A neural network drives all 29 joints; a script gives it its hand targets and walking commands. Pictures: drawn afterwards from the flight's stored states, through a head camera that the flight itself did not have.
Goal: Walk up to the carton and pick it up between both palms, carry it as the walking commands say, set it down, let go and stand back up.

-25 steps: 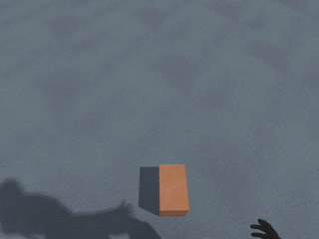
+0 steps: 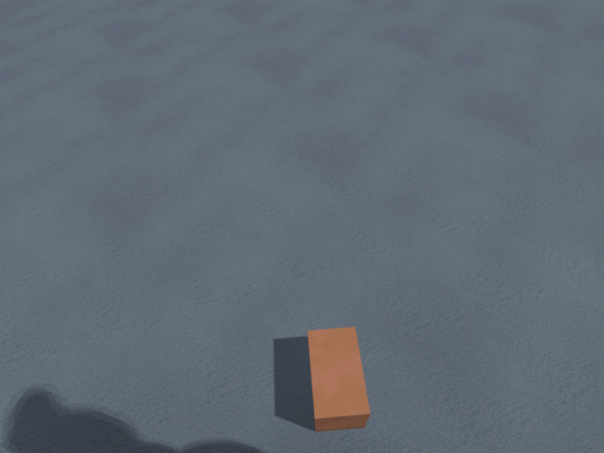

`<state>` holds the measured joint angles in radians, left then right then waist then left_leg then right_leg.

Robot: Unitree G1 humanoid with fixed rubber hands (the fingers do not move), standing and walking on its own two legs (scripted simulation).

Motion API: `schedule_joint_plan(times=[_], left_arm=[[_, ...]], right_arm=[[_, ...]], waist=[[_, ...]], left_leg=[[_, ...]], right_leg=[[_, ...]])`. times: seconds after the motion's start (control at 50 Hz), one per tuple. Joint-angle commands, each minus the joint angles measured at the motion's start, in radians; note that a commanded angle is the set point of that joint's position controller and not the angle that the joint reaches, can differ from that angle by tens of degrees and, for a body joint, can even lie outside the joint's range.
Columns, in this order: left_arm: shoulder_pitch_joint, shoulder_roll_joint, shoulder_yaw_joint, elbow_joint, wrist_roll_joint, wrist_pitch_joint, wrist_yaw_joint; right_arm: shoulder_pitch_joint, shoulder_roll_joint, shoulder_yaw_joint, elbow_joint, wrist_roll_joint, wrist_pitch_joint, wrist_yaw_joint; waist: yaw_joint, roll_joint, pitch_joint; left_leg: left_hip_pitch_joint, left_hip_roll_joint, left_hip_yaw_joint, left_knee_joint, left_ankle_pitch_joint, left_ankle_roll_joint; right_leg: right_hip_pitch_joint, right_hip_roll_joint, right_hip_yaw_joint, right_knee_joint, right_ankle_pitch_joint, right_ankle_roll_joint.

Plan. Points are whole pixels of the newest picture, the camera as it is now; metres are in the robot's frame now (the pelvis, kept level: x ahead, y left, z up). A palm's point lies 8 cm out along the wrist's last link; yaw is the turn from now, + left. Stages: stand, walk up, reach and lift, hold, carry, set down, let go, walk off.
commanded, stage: walk up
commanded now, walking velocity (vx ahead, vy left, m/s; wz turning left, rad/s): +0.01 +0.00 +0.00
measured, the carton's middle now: (335, 378) +0.42 -0.04 -0.70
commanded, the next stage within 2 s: stand in 0.04 s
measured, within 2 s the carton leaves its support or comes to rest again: neither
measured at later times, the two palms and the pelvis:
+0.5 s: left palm (184, 443) +0.15 +0.21 -0.13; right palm (488, 441) +0.16 -0.22 -0.13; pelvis -0.01 -0.01 -0.02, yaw +1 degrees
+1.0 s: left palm (218, 417) +0.20 +0.18 -0.17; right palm (471, 409) +0.21 -0.22 -0.17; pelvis -0.07 -0.02 -0.07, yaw +1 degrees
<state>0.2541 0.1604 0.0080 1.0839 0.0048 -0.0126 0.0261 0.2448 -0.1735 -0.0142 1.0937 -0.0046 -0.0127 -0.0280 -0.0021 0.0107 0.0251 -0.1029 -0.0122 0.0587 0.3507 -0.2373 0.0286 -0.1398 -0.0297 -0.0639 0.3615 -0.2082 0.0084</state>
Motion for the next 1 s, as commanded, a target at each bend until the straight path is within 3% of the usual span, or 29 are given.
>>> schedule_joint_plan(times=[0.0, 0.02, 0.22, 0.24, 0.26, 0.3, 0.32, 0.36, 0.42, 0.46, 0.52, 0.62, 0.68, 0.76, 0.78, 0.8, 0.98], left_arm=[[0.052, 0.089, 0.016, -0.005, 0.001, -0.007, 0.004], [0.043, 0.104, 0.025, -0.006, 0.000, -0.006, 0.006], [0.065, 0.087, 0.026, 0.024, 0.002, 0.000, 0.014], [-0.286, 0.106, -0.045, -0.327, -0.106, 0.024, 0.008], [-0.580, 0.130, -0.018, -0.532, -0.071, 0.109, 0.028], [-0.403, 0.171, -0.001, -0.457, -0.093, 0.251, 0.024], [-0.345, 0.150, -0.016, -0.422, -0.113, 0.331, 0.012], [-0.231, 0.105, -0.058, -0.427, -0.127, 0.486, 0.004], [-0.133, 0.086, -0.048, -0.458, -0.110, 0.603, 0.000], [-0.123, 0.092, -0.010, -0.478, -0.074, 0.600, -0.013], [-0.186, 0.091, 0.032, -0.547, -0.023, 0.539, -0.030], [-0.241, 0.064, 0.066, -0.624, 0.015, 0.404, -0.042], [-0.297, 0.057, 0.072, -0.641, 0.011, 0.350, -0.036], [-0.350, 0.028, 0.057, -0.669, 0.006, 0.368, -0.013], [-0.403, 0.035, 0.067, -0.664, 0.012, 0.384, -0.009], [-0.409, 0.025, 0.063, -0.663, 0.013, 0.396, -0.001], [-0.730, 0.010, 0.134, -0.581, 0.027, 0.408, 0.034]], right_arm=[[0.039, -0.077, -0.012, -0.009, 0.000, -0.009, -0.005], [0.019, -0.083, -0.017, -0.009, -0.004, -0.002, -0.008], [0.044, -0.070, -0.014, 0.025, -0.009, 0.003, -0.015], [-0.307, -0.195, 0.007, -0.326, 0.056, 0.009, -0.012], [-0.494, -0.143, 0.033, -0.526, 0.044, 0.095, -0.011], [-0.344, -0.150, 0.050, -0.523, 0.076, 0.254, -0.008], [-0.288, -0.142, 0.064, -0.509, 0.088, 0.338, -0.006], [-0.187, -0.113, 0.054, -0.476, 0.071, 0.501, -0.006], [-0.085, -0.087, 0.025, -0.455, 0.083, 0.595, -0.005], [-0.103, -0.063, 0.002, -0.482, 0.035, 0.589, 0.000], [-0.181, -0.056, -0.028, -0.557, -0.032, 0.529, 0.012], [-0.237, -0.057, -0.067, -0.643, -0.040, 0.401, 0.037], [-0.300, -0.050, -0.075, -0.672, -0.018, 0.353, 0.044], [-0.368, -0.067, -0.086, -0.693, -0.008, 0.368, 0.055], [-0.425, -0.078, -0.091, -0.689, -0.009, 0.378, 0.057], [-0.446, -0.083, -0.096, -0.690, -0.013, 0.391, 0.057], [-0.745, -0.050, -0.121, -0.571, -0.034, 0.408, 0.037]], waist=[[0.004, -0.013, 0.021], [0.000, -0.038, 0.016], [-0.001, -0.011, 0.018], [-0.002, 0.014, -0.018], [-0.003, 0.059, -0.031], [0.020, 0.013, -0.074], [0.006, 0.002, -0.070], [-0.012, 0.006, -0.125], [-0.028, 0.001, -0.240], [-0.017, -0.005, -0.244], [-0.006, 0.006, -0.214], [-0.015, -0.019, -0.316], [-0.016, -0.024, -0.394], [-0.018, 0.000, -0.440], [-0.017, -0.004, -0.386], [-0.019, -0.004, -0.359], [-0.007, 0.003, -0.349]], left_leg=[[-0.040, 0.120, -0.109, -0.071, 0.117, -0.001], [-0.026, 0.114, -0.105, -0.057, 0.114, 0.004], [-0.035, 0.121, -0.099, -0.044, 0.167, 0.003], [-0.404, 0.065, -0.047, 0.112, -0.186, 0.043], [-0.380, 0.067, -0.035, 0.158, -0.221, 0.029], [-0.313, 0.058, -0.047, 0.178, -0.194, 0.019], [-0.296, 0.056, -0.049, 0.174, -0.179, 0.019], [-0.328, 0.052, -0.098, 0.195, -0.031, 0.026], [-0.283, 0.023, -0.128, 0.228, 0.240, 0.023], [-0.280, 0.016, -0.126, 0.211, 0.314, 0.014], [-0.327, 0.014, -0.103, 0.228, 0.307, 0.003], [-0.416, 0.022, -0.109, 0.368, 0.354, -0.008], [-0.466, 0.022, -0.117, 0.441, 0.292, -0.012], [-0.476, 0.013, -0.112, 0.465, 0.162, -0.017], [-0.509, 0.019, -0.108, 0.442, -0.018, -0.014], [-0.525, 0.017, -0.106, 0.435, -0.058, -0.017], [-0.607, -0.004, -0.092, 0.478, -0.143, -0.026]], right_leg=[[-0.005, -0.102, 0.083, -0.051, 0.158, -0.032], [-0.013, -0.111, 0.079, -0.051, 0.172, -0.032], [-0.024, -0.107, 0.061, -0.032, 0.172, -0.031], [-0.229, 0.057, 0.028, 0.136, -0.195, -0.029], [-0.221, 0.017, 0.030, 0.166, -0.224, -0.056], [-0.233, -0.009, -0.005, 0.168, -0.240, -0.046], [-0.224, 0.004, 0.006, 0.161, -0.216, -0.055], [-0.200, 0.003, 0.058, 0.195, -0.004, -0.082], [-0.162, 0.023, 0.090, 0.220, 0.268, -0.076], [-0.145, 0.021, 0.096, 0.212, 0.336, -0.064], [-0.184, 0.015, 0.107, 0.231, 0.335, -0.054], [-0.300, 0.018, 0.112, 0.368, 0.416, -0.047], [-0.354, 0.026, 0.105, 0.437, 0.348, -0.035], [-0.398, 0.042, 0.084, 0.451, 0.189, -0.032], [-0.433, 0.036, 0.081, 0.433, 0.013, -0.029], [-0.442, 0.039, 0.074, 0.432, -0.022, -0.030], [-0.475, 0.039, 0.073, 0.473, -0.110, -0.020]])
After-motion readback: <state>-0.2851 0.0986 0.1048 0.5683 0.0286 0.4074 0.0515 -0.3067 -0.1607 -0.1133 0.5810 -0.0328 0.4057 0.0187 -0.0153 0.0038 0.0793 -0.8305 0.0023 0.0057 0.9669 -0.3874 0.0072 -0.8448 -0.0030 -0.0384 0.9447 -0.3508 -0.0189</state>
